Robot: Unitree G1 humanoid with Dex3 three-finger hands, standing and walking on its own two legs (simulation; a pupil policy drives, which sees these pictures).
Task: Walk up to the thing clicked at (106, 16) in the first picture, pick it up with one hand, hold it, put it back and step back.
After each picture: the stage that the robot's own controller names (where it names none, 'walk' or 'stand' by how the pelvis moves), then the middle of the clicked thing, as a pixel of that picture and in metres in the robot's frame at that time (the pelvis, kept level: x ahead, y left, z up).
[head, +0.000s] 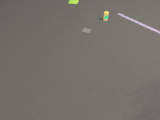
stand; (106, 16) +1.97 -0.41 -0.72
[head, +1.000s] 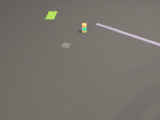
walk; (84, 27) +1.86 +0.01 -0.70
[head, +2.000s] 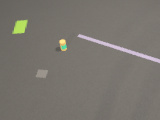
walk; (63, 45) +1.26 +0.26 -0.71
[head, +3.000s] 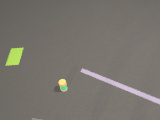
walk; (63, 85) +0.80 +0.22 -0.72
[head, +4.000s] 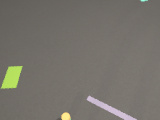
walk; (66, 119) +0.48 +0.17 -0.71
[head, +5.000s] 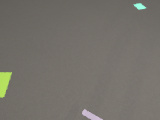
stand; out of the picture +0.35 +0.13 -0.71
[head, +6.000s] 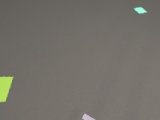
stand; out of the picture +0.35 +0.14 -0.72
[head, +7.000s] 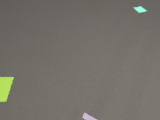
stand; out of the picture +0.35 +0.15 -0.72
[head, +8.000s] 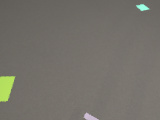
stand; out of the picture +0.34 +0.15 -0.72
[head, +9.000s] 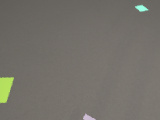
stand; out of the picture +0.33 +0.15 -0.72
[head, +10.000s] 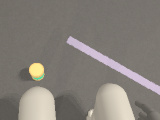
go down; (37, 72) +0.42 +0.15 -0.38
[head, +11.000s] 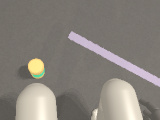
go down; (37, 69) +0.43 +0.16 -0.31
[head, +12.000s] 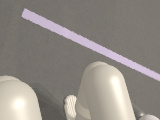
close in; out of the picture +0.42 +0.20 -0.23
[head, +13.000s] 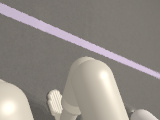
close; out of the picture +0.42 +0.21 -0.23
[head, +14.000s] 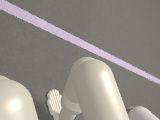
lift; out of the picture +0.41 +0.21 -0.23
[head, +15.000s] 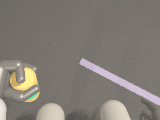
lift; (26, 86) +0.32 +0.17 -0.03
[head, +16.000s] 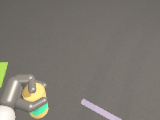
hold; (36, 101) +0.30 +0.16 -0.02
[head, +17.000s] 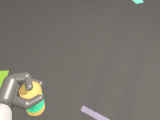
hold; (33, 99) +0.31 +0.17 -0.01
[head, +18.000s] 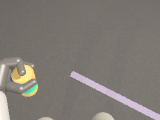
crouch; (26, 81) +0.37 +0.17 -0.07
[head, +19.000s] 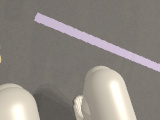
lower; out of the picture +0.45 +0.21 -0.16
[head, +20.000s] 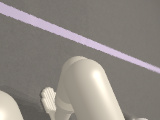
lower; out of the picture +0.45 +0.25 -0.24
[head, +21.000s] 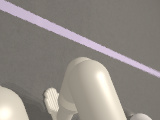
lower; out of the picture +0.44 +0.25 -0.24
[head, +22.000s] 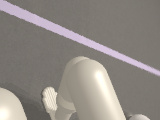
lower; out of the picture +0.45 +0.24 -0.24
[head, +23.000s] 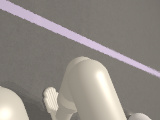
lower; out of the picture +0.45 +0.23 -0.24
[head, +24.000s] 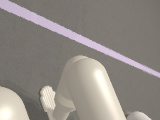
open; out of the picture +0.44 +0.21 -0.25
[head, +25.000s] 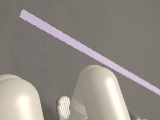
stand; out of the picture +0.43 +0.20 -0.25
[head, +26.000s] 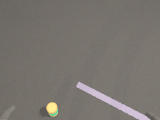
stand; (52, 109) +0.40 +0.14 -0.58
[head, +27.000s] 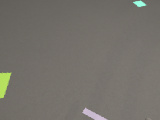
stand; out of the picture +0.38 +0.14 -0.66
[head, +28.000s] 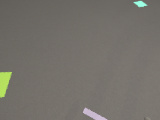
stand; out of the picture +0.38 +0.14 -0.67
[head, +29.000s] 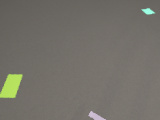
stand; out of the picture +0.40 +0.13 -0.72
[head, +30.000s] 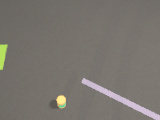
walk; (61, 102) +0.46 +0.10 -0.70
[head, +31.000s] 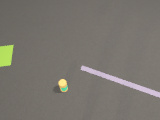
walk; (63, 85) +0.67 +0.19 -0.70
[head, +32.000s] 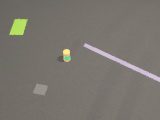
stand; (66, 55) +0.99 +0.13 -0.69
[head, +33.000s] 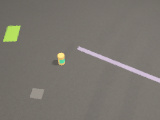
stand; (61, 59) +1.01 +0.17 -0.71
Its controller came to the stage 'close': yes
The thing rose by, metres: 0.70
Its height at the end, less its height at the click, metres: +0.00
